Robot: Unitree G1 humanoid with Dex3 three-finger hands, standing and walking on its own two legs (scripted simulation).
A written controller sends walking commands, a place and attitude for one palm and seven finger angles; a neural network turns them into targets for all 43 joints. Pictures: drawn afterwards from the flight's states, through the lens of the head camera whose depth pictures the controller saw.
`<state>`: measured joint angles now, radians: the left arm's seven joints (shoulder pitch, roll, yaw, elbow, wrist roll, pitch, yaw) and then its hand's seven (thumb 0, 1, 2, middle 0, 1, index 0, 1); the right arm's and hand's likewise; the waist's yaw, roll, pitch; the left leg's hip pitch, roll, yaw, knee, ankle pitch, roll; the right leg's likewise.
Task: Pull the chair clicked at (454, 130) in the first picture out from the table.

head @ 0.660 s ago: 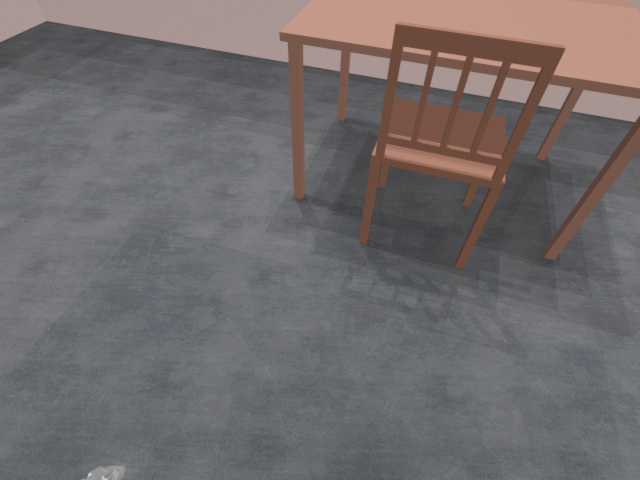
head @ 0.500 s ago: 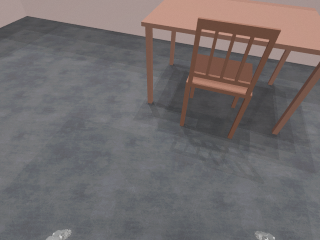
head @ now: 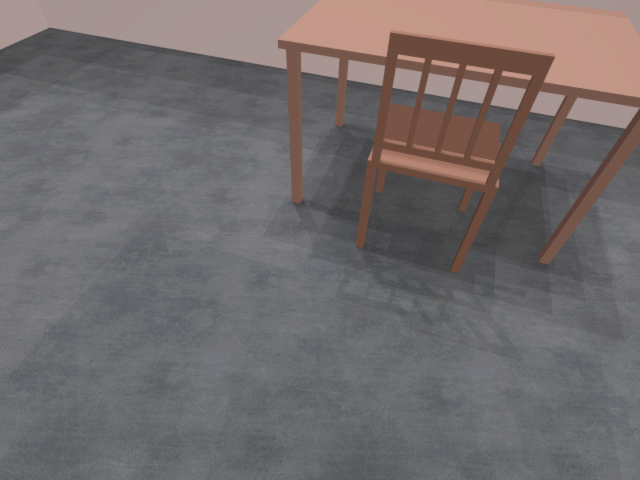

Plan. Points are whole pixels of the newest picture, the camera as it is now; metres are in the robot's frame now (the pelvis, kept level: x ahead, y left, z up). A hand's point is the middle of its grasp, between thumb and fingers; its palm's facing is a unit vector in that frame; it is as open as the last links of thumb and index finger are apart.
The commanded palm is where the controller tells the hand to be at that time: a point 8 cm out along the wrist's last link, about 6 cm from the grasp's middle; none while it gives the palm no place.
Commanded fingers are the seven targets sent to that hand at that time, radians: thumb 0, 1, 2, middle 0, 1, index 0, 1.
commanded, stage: stand and wait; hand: left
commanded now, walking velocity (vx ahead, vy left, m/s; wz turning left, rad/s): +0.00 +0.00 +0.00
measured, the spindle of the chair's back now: (449, 111) +1.10 -0.32 -0.10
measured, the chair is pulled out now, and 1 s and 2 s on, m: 0.00 0.00 0.00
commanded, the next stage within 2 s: look at it before walking up in 0.16 s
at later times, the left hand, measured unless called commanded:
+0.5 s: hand out of the picture +0.06 +0.24 -0.15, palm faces -0.03 -0.95 -0.32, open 7.4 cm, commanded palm none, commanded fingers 0.00 0.90 0.90 -0.20 -0.30 -0.20 -0.30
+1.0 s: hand out of the picture +0.06 +0.24 -0.16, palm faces -0.03 -0.94 -0.33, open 7.4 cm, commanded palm none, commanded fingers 0.00 0.90 0.90 -0.20 -0.30 -0.20 -0.30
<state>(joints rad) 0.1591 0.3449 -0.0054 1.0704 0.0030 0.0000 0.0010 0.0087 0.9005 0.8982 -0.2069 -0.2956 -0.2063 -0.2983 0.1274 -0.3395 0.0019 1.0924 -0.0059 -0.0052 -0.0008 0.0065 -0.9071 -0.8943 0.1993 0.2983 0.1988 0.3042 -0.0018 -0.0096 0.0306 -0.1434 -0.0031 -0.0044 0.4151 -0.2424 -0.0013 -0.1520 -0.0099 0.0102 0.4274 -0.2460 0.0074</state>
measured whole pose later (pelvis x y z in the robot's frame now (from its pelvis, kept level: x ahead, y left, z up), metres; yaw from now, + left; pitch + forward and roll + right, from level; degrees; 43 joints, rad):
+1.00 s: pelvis -0.01 +0.00 +0.00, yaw -1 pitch -1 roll +0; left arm 0.16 0.33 0.00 1.07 0.01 0.01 0.00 0.01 0.90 0.90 -0.21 -0.30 -0.21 -0.30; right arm 0.11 -0.33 0.00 1.09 -0.01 -0.01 -0.01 0.01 -0.91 -0.89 0.20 0.30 0.20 0.30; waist 0.01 0.00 0.03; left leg -0.15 0.01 0.01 0.39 -0.22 -0.01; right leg -0.17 0.01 0.03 0.41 -0.22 0.00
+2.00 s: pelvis +0.15 +0.01 +0.00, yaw -34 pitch +0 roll -2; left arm 0.27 0.28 0.11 0.96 0.03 0.02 -0.04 0.01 0.91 0.90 -0.20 -0.29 -0.20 -0.30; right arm 0.32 -0.15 -0.02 0.95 -0.01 -0.08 -0.03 0.00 -0.92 -0.89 0.20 0.30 0.20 0.30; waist 0.02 -0.05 0.00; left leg -0.12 0.05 0.19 0.40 -0.28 0.03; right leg -0.61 -0.03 0.00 1.21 -0.20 0.02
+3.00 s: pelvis +0.42 -0.21 -0.01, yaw -69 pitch -1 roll -1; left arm 0.34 0.25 0.10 0.98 0.02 0.05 -0.02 0.01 0.91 0.90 -0.20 -0.29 -0.20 -0.30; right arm 0.07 -0.16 0.00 0.83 -0.02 -0.01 -0.01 0.00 -0.91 -0.89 0.20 0.30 0.20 0.30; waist 0.08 -0.05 0.06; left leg -0.29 0.09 0.19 0.57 -0.26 0.03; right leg -0.47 0.00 -0.01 1.24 -0.46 0.05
